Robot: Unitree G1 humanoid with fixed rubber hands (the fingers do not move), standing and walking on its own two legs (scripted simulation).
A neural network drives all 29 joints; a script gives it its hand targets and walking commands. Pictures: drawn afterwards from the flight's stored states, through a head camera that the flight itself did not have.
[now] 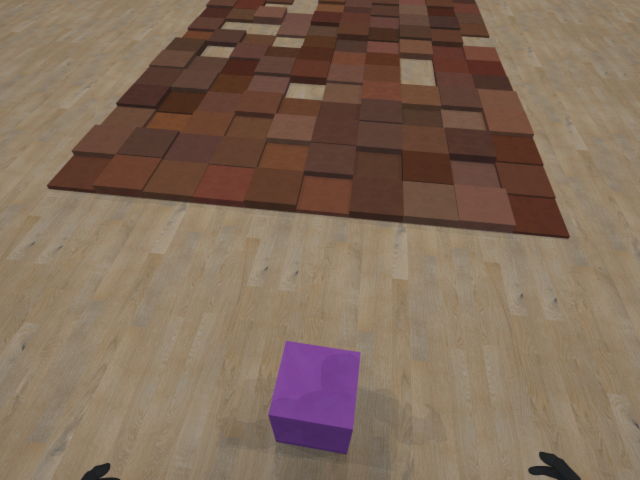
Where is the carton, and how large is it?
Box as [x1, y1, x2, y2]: [268, 341, 360, 453]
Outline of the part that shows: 286,341 268,414 276,441 346,453 353,424 360,352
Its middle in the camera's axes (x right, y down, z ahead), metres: -0.02 +0.45 +1.11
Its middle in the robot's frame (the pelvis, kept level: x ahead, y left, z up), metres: +0.44 +0.01 -0.66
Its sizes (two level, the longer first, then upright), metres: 0.210 0.200 0.250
